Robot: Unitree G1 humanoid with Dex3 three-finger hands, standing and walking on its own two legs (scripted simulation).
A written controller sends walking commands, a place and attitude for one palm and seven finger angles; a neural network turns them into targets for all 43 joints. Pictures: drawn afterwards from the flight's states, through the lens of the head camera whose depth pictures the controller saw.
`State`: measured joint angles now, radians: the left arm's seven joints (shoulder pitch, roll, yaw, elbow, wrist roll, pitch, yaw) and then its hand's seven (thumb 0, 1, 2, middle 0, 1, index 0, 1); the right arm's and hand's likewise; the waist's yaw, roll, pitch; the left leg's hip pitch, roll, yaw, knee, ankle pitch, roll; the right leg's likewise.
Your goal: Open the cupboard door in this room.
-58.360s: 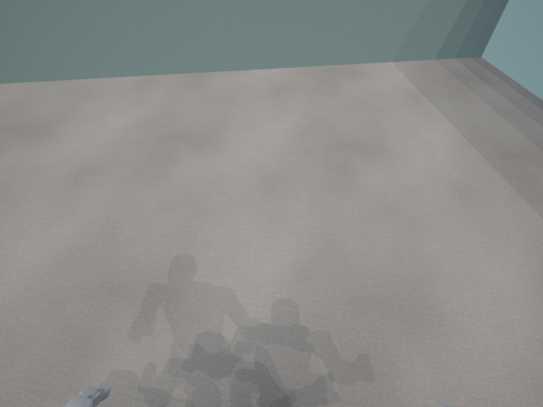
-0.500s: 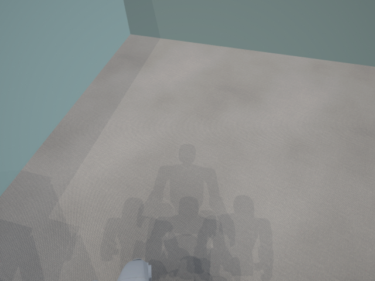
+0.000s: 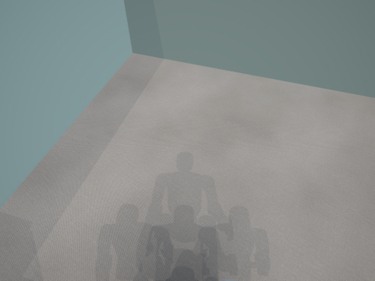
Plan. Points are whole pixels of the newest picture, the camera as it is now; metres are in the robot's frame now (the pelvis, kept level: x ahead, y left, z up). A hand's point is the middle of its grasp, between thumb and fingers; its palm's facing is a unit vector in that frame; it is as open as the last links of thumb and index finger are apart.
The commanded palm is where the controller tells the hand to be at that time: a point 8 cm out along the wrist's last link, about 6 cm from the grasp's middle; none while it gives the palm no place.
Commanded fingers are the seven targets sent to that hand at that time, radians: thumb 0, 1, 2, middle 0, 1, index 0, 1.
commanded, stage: walk to a spot facing it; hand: left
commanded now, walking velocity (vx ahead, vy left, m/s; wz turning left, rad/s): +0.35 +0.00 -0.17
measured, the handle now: out of the picture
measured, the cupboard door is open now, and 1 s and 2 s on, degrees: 49 49 49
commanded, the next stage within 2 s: turn to face it in 0.14 s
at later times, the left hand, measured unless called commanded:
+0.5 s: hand (164, 205) +0.33 +0.10 -0.15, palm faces +0.10 -0.98 -0.18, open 7.1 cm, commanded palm none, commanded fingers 0.00 0.90 0.90 -0.20 -0.30 -0.20 -0.30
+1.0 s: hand (138, 213) +0.31 +0.17 -0.16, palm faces +0.36 -0.89 -0.27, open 7.4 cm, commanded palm none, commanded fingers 0.00 0.90 0.90 -0.20 -0.30 -0.20 -0.30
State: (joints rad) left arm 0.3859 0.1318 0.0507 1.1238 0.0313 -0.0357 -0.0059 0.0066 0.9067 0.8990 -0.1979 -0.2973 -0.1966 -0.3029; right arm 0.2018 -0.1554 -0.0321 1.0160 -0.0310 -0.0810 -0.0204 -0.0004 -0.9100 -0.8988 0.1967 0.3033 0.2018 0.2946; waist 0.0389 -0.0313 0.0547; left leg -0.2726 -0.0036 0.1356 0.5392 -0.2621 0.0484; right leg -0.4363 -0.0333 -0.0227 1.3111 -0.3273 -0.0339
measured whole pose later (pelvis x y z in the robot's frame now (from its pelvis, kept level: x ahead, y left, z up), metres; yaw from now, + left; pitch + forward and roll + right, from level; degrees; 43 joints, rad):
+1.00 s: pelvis +0.29 -0.07 +0.00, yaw +20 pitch +3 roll -2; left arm 0.15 0.25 0.08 0.91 0.02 0.04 0.01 0.00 0.91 0.90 -0.20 -0.30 -0.19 -0.30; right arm 0.17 -0.22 -0.05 0.92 -0.03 0.02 0.00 0.00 -0.90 -0.90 0.20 0.30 0.20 0.30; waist 0.00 0.01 0.07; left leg -0.39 -0.01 -0.01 0.50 -0.16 0.04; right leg -0.46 -0.07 0.00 0.94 -0.42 0.08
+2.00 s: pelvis +0.37 -0.14 +0.00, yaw +58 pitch +1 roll +2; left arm 0.18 0.20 0.05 0.86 0.03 0.01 0.02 0.00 0.90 0.90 -0.20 -0.30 -0.20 -0.30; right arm 0.17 -0.26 -0.09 0.93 -0.02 0.08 0.02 0.01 -0.91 -0.90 0.20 0.30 0.20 0.29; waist -0.02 0.04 0.09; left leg -0.52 -0.04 -0.04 1.07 -0.46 -0.04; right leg -0.25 -0.07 -0.10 0.57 -0.34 -0.01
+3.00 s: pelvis +0.42 -0.09 +0.00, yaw +95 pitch +1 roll +2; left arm 0.22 0.19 0.04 0.89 0.03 0.00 0.02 0.00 0.90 0.90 -0.20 -0.30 -0.20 -0.30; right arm 0.12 -0.24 -0.07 0.94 -0.01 0.07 0.03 0.01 -0.91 -0.90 0.19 0.30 0.20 0.29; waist 0.00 -0.04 0.12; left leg -0.40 0.02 0.08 0.80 -0.43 -0.06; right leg -0.18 -0.14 -0.24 0.55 -0.37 0.02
